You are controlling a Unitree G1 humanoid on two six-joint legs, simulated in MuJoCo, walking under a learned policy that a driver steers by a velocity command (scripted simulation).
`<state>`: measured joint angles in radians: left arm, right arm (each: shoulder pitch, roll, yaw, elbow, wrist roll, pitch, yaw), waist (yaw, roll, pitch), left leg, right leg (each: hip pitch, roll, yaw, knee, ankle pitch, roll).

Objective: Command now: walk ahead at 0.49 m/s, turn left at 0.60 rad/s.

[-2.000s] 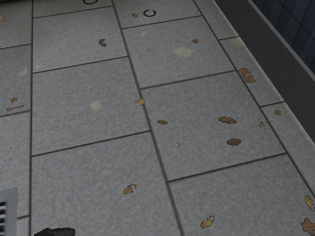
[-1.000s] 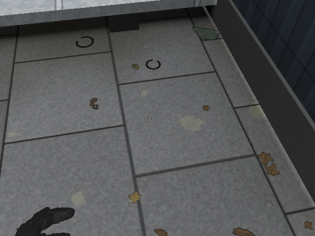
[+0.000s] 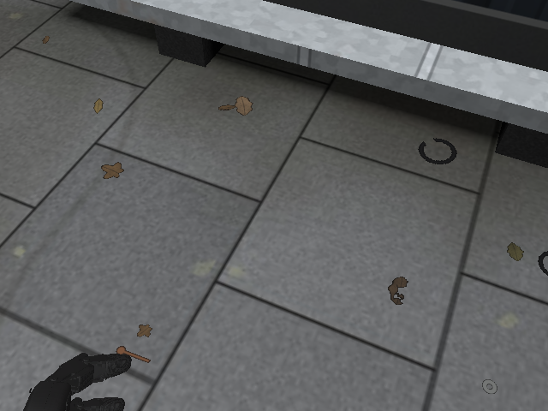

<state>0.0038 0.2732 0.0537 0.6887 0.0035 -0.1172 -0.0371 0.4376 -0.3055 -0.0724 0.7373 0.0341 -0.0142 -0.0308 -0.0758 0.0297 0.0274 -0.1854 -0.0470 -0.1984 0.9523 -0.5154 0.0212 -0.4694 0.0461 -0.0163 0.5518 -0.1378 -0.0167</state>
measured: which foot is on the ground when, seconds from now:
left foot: up 0.00-0.42, down 0.44-0.92, up 0.94-1.00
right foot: down 0.00-0.46, up 0.48-0.90, down 0.92-1.00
